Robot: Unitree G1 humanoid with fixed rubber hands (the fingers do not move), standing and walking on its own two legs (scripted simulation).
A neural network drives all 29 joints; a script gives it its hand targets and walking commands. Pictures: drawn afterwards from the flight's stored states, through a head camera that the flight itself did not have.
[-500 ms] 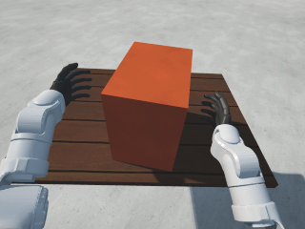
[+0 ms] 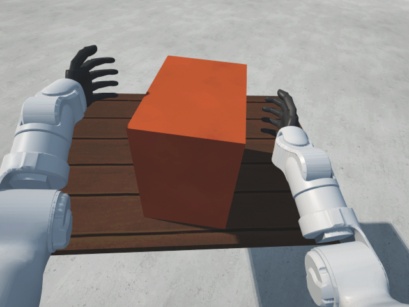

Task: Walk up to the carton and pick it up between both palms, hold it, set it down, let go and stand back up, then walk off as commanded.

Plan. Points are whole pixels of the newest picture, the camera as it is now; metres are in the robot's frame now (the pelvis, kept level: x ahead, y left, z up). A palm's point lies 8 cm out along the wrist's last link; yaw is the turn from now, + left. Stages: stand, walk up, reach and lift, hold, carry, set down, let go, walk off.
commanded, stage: reach and lift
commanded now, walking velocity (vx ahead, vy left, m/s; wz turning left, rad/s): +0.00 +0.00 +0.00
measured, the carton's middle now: (195, 140) +0.50 +0.03 +0.08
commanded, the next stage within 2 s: none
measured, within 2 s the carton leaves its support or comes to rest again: neither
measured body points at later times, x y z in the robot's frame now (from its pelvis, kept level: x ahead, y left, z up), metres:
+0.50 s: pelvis +0.01 +0.00 +0.00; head +0.00 +0.02 +0.45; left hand +0.48 +0.21 +0.25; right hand +0.44 -0.16 +0.21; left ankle +0.04 +0.11 -0.74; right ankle -0.01 -0.13 -0.74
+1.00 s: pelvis +0.02 +0.01 +0.00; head +0.04 +0.03 +0.45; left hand +0.49 +0.24 +0.16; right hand +0.46 -0.15 +0.16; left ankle +0.04 +0.11 -0.74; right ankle -0.01 -0.13 -0.74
